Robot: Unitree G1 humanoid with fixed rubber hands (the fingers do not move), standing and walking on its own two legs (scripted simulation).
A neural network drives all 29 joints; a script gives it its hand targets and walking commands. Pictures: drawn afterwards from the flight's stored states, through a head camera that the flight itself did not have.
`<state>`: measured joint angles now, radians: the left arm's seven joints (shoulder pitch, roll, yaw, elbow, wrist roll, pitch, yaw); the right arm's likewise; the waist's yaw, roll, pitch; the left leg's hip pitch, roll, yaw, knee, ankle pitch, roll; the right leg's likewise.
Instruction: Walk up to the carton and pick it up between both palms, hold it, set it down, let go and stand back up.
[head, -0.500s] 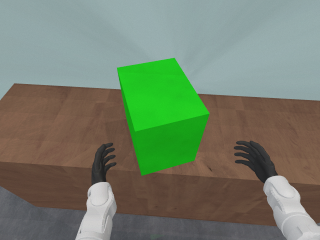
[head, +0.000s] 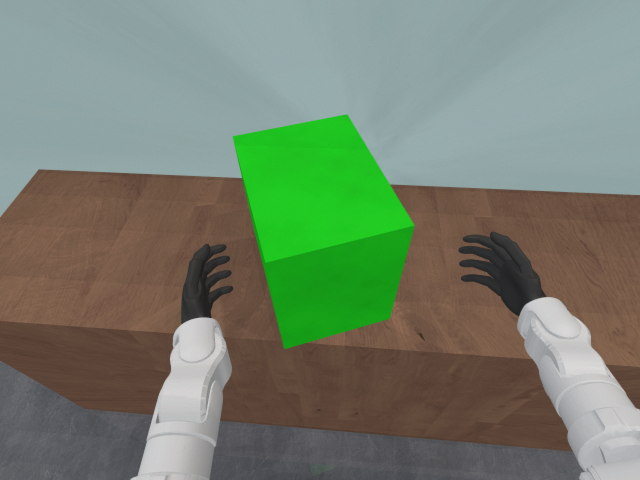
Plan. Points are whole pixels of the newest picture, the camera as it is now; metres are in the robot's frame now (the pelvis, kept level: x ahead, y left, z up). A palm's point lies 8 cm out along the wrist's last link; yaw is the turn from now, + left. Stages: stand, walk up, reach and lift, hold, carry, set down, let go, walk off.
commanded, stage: reach and lift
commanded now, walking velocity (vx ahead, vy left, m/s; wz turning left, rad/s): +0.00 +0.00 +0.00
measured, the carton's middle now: (315, 232) +0.49 +0.08 -0.03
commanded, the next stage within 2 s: none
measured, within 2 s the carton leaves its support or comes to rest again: neither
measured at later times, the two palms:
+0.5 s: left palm (188, 257) +0.33 +0.21 +0.09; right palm (501, 221) +0.43 -0.18 +0.09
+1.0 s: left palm (184, 209) +0.39 +0.23 +0.12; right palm (478, 165) +0.49 -0.15 +0.12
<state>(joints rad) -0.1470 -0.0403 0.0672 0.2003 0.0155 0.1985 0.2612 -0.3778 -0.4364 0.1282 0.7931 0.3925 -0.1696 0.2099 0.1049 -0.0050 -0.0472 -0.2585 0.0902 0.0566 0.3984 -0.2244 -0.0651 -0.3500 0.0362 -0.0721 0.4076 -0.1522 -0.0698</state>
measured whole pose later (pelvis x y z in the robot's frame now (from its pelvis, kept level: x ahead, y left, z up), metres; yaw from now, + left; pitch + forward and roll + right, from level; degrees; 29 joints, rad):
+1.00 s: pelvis +0.01 +0.00 +0.00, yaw +0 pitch +13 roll +0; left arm -0.66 0.03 0.23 0.31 -0.06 0.52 0.23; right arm -0.93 -0.45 0.10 0.88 0.37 0.17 0.07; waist 0.17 0.03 -0.09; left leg -0.38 0.09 0.05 0.34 -0.18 -0.07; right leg -0.45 0.04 -0.07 0.31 -0.09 -0.06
